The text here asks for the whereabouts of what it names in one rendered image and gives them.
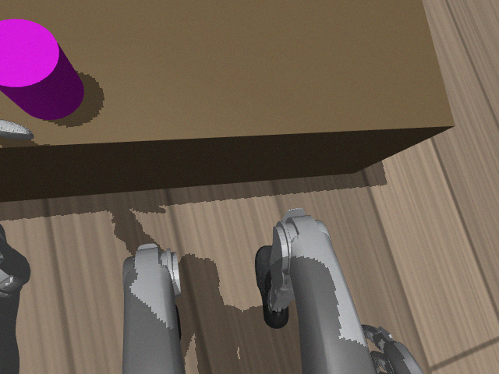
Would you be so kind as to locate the right robot foot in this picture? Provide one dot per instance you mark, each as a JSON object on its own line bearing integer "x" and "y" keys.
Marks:
{"x": 273, "y": 319}

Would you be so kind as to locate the left robot hand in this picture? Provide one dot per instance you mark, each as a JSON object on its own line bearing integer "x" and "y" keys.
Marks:
{"x": 13, "y": 130}

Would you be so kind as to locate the can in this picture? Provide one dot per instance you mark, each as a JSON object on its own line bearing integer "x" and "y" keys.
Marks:
{"x": 35, "y": 73}

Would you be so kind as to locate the right robot hand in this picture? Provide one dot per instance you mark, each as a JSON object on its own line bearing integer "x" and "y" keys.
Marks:
{"x": 396, "y": 358}

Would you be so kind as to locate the left robot arm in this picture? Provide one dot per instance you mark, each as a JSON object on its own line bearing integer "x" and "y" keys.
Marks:
{"x": 14, "y": 273}

